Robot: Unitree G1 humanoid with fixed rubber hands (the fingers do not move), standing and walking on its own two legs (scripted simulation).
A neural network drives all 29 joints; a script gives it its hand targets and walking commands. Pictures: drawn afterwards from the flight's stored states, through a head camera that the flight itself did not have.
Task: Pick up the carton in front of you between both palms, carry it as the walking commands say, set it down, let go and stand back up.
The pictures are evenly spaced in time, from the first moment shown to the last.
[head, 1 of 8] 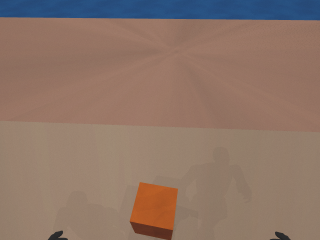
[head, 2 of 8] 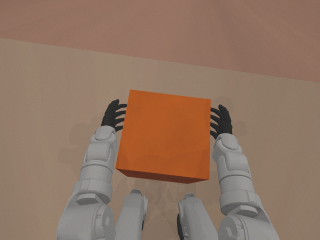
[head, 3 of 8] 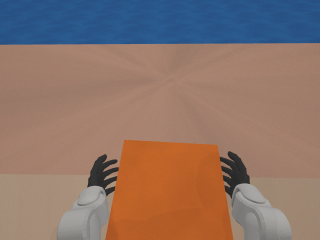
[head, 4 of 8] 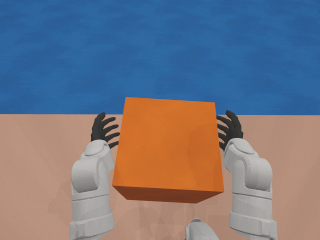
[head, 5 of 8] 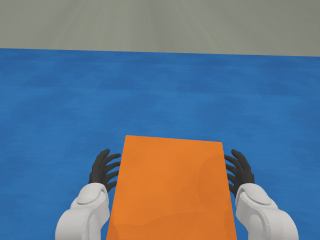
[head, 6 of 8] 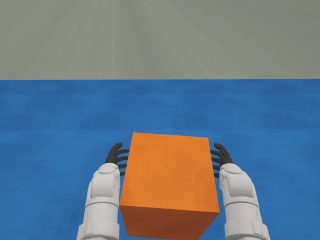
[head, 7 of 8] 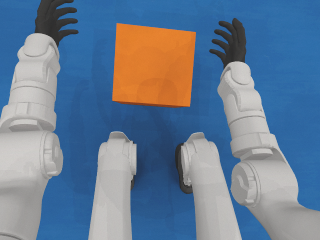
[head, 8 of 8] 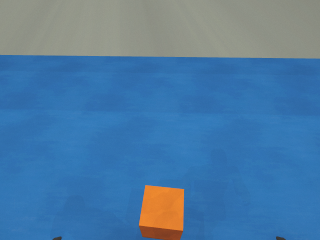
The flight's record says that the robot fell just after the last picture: no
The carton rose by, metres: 0.68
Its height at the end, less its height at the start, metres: -0.25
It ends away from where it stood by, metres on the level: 5.82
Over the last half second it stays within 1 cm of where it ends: yes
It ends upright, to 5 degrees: yes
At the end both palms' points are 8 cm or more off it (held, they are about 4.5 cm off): yes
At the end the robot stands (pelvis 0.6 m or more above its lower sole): yes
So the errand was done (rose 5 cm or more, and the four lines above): yes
